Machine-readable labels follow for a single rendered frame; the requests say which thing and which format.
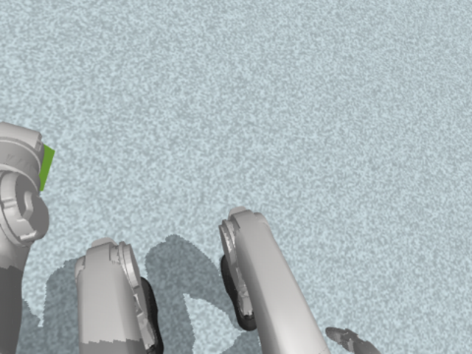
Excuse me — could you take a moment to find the right robot foot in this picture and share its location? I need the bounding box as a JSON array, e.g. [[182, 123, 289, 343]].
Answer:
[[221, 255, 257, 331]]

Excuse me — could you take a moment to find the carton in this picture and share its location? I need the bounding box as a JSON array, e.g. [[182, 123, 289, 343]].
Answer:
[[39, 144, 55, 191]]

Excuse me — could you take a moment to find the right robot hand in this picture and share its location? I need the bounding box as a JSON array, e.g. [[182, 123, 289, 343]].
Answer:
[[325, 327, 381, 354]]

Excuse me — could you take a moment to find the left robot arm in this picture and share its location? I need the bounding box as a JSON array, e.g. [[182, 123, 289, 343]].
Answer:
[[0, 122, 49, 354]]

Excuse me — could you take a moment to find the left robot foot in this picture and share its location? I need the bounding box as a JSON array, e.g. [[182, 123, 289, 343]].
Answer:
[[141, 277, 164, 354]]

